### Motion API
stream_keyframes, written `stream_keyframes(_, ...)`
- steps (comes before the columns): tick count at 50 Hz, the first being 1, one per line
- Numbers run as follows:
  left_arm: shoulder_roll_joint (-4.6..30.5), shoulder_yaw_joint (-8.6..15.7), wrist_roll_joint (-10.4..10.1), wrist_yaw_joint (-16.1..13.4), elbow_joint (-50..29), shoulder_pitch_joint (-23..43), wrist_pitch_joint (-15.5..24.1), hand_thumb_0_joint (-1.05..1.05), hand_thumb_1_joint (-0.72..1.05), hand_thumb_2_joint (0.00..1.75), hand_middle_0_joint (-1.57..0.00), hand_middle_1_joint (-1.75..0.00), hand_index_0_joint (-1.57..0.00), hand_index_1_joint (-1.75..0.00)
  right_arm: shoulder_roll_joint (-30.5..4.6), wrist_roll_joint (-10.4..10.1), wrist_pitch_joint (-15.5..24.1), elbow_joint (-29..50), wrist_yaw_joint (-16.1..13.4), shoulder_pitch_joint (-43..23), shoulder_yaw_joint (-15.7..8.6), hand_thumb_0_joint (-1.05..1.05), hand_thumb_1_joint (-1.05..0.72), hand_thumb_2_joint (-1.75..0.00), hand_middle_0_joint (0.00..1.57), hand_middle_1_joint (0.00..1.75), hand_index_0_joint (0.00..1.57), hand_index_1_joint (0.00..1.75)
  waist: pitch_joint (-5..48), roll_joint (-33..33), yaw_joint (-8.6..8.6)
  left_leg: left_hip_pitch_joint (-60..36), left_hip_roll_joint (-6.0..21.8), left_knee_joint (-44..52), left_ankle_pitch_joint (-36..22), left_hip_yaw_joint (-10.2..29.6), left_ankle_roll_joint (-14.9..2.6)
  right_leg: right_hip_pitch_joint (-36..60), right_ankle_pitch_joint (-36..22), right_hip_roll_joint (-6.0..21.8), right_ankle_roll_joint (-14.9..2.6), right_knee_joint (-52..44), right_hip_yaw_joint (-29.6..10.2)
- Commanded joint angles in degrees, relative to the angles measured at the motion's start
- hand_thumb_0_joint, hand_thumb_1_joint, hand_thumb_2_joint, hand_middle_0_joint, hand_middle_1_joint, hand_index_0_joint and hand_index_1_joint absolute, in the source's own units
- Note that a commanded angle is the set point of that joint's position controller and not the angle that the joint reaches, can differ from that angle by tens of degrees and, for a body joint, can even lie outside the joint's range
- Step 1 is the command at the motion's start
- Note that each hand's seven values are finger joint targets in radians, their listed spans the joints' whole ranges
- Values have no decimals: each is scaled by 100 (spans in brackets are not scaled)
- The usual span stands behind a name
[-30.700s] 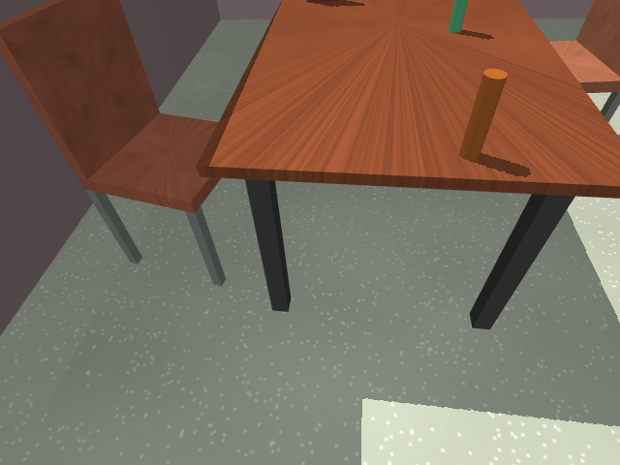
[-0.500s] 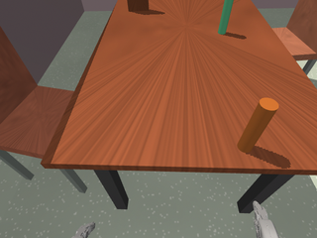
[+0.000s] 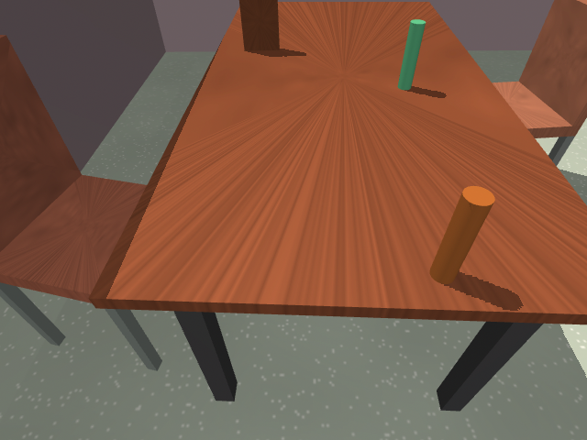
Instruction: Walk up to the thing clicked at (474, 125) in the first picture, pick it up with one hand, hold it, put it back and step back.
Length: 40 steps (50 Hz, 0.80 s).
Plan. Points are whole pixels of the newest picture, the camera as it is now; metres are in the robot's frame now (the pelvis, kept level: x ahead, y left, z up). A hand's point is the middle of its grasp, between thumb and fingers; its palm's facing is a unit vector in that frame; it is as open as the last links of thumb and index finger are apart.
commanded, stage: home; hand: right
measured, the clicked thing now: (458, 239) +0.42 -0.22 +0.05
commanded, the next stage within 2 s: stand in 1.36 s
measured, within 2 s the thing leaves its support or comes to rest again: neither
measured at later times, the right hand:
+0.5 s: hand out of the picture +0.04 -0.27 -0.15, palm faces -0.07 +0.93 -0.36, open 17.3 cm
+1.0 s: hand out of the picture +0.09 -0.25 -0.15, palm faces -0.06 +0.93 -0.36, open 17.4 cm
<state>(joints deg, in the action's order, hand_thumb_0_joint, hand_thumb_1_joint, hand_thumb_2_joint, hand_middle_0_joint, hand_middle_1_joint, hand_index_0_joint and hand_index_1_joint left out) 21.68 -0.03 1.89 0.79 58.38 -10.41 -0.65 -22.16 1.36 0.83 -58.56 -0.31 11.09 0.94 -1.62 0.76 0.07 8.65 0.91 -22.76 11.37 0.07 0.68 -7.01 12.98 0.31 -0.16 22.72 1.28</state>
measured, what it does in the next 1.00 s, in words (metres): stands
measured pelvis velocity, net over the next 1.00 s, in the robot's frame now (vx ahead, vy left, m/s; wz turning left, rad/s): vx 0.02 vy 0.00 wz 0.00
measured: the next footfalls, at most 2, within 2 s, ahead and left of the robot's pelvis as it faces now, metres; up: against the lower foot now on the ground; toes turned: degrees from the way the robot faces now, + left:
none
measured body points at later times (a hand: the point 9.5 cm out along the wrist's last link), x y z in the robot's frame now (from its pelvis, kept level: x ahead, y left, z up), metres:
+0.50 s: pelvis -0.01 -0.01 +0.00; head +0.00 +0.00 +0.45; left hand +0.04 +0.29 -0.14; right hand +0.05 -0.31 -0.13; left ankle +0.01 +0.13 -0.74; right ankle +0.00 -0.12 -0.74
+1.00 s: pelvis +0.02 +0.00 +0.00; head +0.03 +0.00 +0.45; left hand +0.09 +0.30 -0.13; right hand +0.10 -0.30 -0.13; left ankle +0.01 +0.13 -0.74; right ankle +0.00 -0.12 -0.74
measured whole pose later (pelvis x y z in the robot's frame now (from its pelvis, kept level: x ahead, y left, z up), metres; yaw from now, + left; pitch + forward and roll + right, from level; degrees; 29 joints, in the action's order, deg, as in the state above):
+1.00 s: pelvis +0.02 +0.00 +0.00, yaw +0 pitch -2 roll +0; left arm 20.0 -0.6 1.0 0.3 64.8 -6.2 0.3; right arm -20.6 0.7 0.8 -63.4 -0.4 6.6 1.5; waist -2.6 0.0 -0.3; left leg 6.8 0.9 -18.7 10.4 0.2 0.7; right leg -4.6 11.5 0.2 0.0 17.8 1.4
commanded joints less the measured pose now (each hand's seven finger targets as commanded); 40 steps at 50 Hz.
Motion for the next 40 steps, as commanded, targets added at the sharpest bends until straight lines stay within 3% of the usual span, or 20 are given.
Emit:
stream_keyframes(1, 1121, 204, -47, -44, -187, 366, 178, 0, 90, 90, -20, -30, -20, -30, -1198, -8, 170, 237, -40, -485, -206, 0, 54, -6, 5, 5, 5, 5, 48, -171, -51, 274, 594, 710, 242, 643, -247, 31, -49, 556, -161, -610, -622)
stream_keyframes(7, 1174, 179, -67, -70, 93, 324, 211, 0, 90, 90, -20, -30, -20, -30, -1173, -20, 145, 11, -27, -407, -160, 0, 52, -7, 6, 6, 6, 6, 42, -60, -23, 122, 562, 637, -1, 621, -228, -12, -157, 606, -122, -778, -666)
stream_keyframes(11, 1211, 185, -76, -72, 199, 331, 203, 0, 90, 90, -20, -30, -20, -30, -1121, -38, 113, -94, -18, -301, -161, 0, 53, -6, 5, 5, 5, 5, -161, 54, 14, 10, 500, 611, 226, 610, -197, -410, 423, 608, -146, -996, -757)
stream_keyframes(18, 1176, 220, -66, -79, 257, 347, 185, 0, 90, 90, -20, -30, -20, -30, -1082, -21, 75, -121, -8, -299, -185, 0, 55, -5, 5, 5, 5, 5, -233, 12, -3, 237, 495, 616, 528, 623, -224, -426, 761, 606, -142, -1043, -774)
stream_keyframes(21, 1120, 218, -86, -79, 277, 328, 214, 0, 90, 90, -20, -30, -20, -30, -1081, -23, 104, -105, -19, -358, -176, 0, 53, -7, 5, 6, 5, 6, 59, -171, -27, 186, 573, 622, 70, 647, -233, -65, 18, 620, -131, -892, -715)
stream_keyframes(24, 1126, 215, -93, -85, 310, 366, 229, 0, 90, 90, -20, -30, -20, -30, -1029, -48, 118, -113, -31, -370, -155, 0, 53, -6, 5, 6, 5, 6, 141, -79, -23, 95, 596, 592, -278, 633, -211, 32, -305, 648, -109, -851, -702)
stream_keyframes(40, 1088, 187, -102, -113, 374, 499, 202, 0, 90, 90, -20, -30, -20, -30, -1087, -63, 114, -197, -73, -497, -161, 0, 54, -6, 5, 5, 5, 5, 268, -76, -36, -192, 653, 579, -1010, 572, -190, 198, -1068, 683, -87, -750, -584)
